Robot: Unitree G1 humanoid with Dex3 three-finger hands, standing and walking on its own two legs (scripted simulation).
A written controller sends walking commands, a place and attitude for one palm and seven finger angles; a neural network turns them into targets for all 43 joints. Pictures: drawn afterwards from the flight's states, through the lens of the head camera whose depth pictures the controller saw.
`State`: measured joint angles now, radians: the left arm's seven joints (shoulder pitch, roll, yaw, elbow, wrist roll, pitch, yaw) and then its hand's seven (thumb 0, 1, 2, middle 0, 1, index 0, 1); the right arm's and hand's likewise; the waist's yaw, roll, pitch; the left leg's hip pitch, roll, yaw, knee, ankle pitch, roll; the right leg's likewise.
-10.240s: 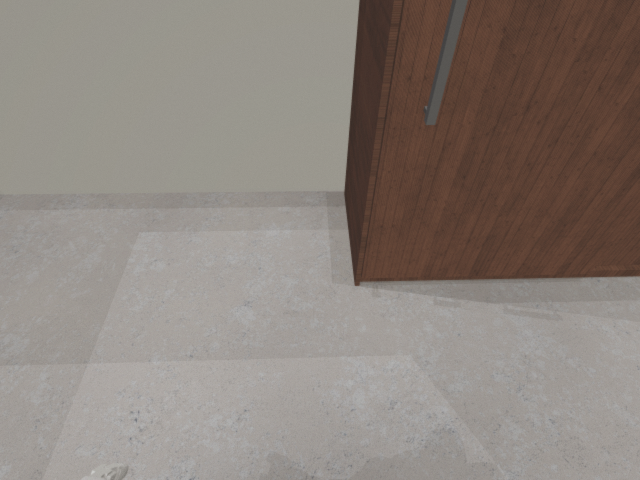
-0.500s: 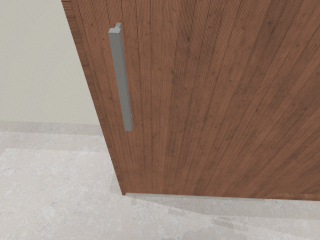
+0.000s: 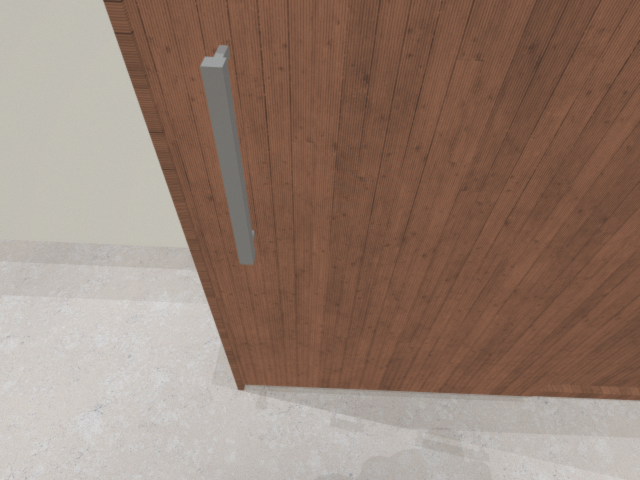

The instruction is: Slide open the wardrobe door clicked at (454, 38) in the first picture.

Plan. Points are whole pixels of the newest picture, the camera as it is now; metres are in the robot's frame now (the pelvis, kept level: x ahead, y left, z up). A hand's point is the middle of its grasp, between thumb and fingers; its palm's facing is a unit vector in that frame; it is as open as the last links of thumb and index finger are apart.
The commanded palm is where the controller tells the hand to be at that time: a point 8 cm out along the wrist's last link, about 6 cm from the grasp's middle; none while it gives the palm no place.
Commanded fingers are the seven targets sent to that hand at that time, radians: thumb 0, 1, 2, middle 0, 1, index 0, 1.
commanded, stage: look again from close up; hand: left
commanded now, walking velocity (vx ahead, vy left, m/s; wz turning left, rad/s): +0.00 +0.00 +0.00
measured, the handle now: (237, 174) +0.46 +0.15 +0.13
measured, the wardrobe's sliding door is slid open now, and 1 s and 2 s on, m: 0.00 0.00 0.00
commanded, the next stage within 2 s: raise the hand with hooked fingers in 0.42 s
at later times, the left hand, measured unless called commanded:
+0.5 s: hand out of the picture +0.00 +0.18 -0.18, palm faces +0.03 -0.98 -0.20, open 7.4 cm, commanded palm none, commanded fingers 0.00 0.90 0.90 -0.20 -0.30 -0.20 -0.30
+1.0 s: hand (153, 478) +0.13 +0.19 -0.02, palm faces +0.17 -0.98 -0.05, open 9.0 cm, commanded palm +0.13 +0.25 +0.00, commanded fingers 0.00 0.32 0.65 -0.24 -0.68 -0.24 -0.68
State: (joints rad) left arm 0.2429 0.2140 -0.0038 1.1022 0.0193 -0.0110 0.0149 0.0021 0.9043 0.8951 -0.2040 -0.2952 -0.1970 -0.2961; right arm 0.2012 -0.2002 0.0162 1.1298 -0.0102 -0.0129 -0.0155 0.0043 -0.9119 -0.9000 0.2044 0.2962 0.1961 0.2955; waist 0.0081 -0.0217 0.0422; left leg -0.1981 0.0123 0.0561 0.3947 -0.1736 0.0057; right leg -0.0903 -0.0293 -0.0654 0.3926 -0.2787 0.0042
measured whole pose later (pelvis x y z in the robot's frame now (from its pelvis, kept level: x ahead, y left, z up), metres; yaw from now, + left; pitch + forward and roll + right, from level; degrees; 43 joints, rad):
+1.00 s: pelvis -0.03 -0.02 -0.07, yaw +1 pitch +7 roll -1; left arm 0.52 0.21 0.22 0.03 -0.28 -0.45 -0.26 0.01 0.54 0.74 -0.23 -0.53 -0.23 -0.53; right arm 0.18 -0.26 -0.05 0.53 0.03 -0.24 -0.08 0.01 -0.91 -0.90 0.20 0.30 0.20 0.30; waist 0.04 -0.01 -0.10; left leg -0.72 0.06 -0.01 0.98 -0.39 -0.03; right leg -0.59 -0.01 -0.11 0.99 -0.53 -0.04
